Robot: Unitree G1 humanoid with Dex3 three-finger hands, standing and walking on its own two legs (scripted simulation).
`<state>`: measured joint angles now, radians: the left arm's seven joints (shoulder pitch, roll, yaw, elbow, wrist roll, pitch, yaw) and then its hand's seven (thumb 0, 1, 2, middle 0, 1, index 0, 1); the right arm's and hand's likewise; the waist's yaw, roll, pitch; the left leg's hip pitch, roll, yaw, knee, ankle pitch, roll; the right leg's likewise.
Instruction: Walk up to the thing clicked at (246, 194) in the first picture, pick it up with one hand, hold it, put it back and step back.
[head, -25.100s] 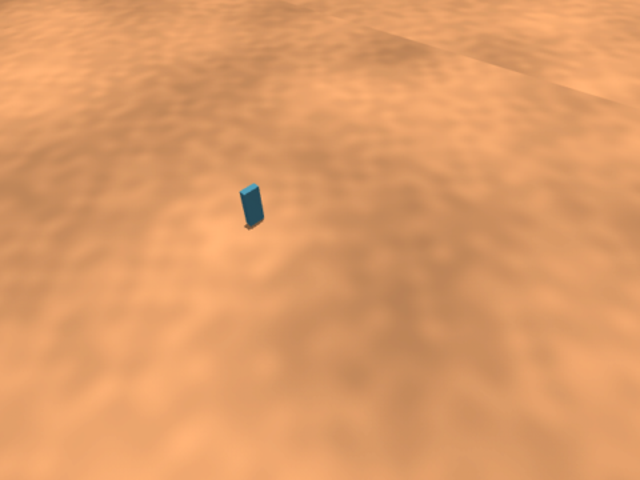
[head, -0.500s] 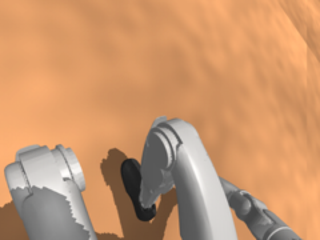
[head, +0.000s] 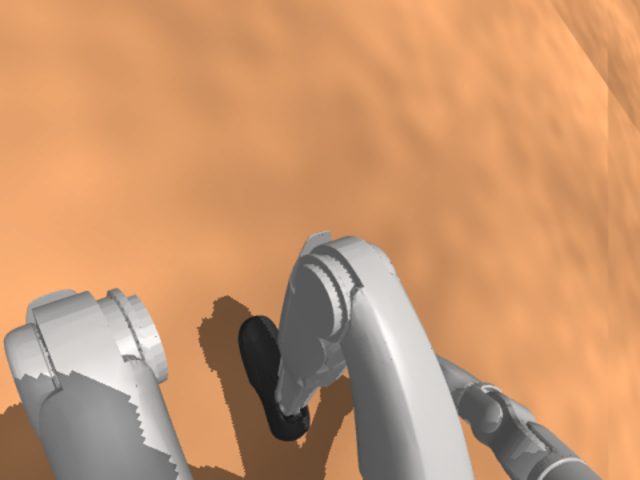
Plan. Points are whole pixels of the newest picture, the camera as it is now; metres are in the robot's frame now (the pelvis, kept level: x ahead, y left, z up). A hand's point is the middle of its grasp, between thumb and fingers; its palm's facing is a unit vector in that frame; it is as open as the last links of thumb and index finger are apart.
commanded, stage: withdraw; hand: left
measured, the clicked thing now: out of the picture +0.43 +0.30 -0.19
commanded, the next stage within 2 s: rise in 0.24 s
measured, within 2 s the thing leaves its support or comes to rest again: neither
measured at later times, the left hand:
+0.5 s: hand out of the picture +0.39 +0.38 -0.08, palm faces +0.41 -0.90 -0.14, open 17.6 cm
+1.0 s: hand out of the picture +0.27 +0.34 +0.11, palm faces +0.33 -0.83 -0.45, open 17.7 cm
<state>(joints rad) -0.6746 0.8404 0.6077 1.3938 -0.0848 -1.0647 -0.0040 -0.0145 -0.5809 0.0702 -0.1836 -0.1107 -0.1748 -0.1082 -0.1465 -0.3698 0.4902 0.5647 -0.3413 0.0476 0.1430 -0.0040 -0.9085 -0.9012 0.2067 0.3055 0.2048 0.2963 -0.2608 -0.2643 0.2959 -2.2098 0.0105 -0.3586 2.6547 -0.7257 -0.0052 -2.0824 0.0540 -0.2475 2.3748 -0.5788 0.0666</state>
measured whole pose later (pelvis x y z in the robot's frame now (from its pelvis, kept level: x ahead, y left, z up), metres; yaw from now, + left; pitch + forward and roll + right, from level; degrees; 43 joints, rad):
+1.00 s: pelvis +0.03 -0.02 +0.20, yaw +12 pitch +32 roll -4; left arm -0.10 0.45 0.30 0.43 0.03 -0.04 0.05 -0.01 -0.59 0.01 -0.06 -0.05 -0.05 -0.04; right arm 0.08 -0.24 0.01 0.53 0.05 0.12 -0.02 0.00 -0.90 -0.90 0.20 0.31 0.20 0.30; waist -0.05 0.00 -0.16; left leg -1.81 0.04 -0.07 1.92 -0.67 -0.01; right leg -1.79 -0.01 -0.05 1.86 -0.62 0.01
